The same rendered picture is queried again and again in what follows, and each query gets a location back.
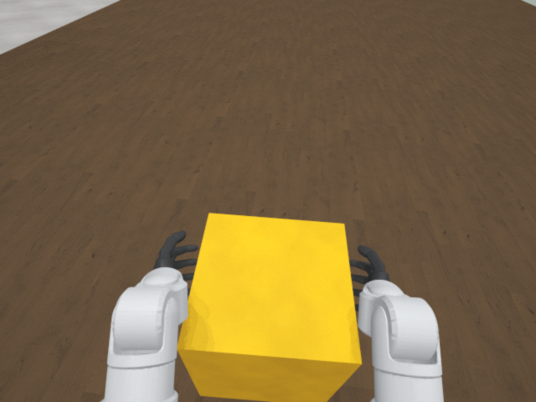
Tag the robot right forearm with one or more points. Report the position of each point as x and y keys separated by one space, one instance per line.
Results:
x=406 y=352

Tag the robot left hand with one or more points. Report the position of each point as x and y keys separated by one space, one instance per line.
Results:
x=169 y=252

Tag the carton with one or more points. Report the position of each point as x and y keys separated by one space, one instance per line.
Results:
x=271 y=314

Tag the robot left forearm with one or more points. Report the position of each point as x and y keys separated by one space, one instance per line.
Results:
x=144 y=339

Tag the robot right hand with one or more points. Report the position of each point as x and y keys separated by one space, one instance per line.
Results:
x=375 y=269

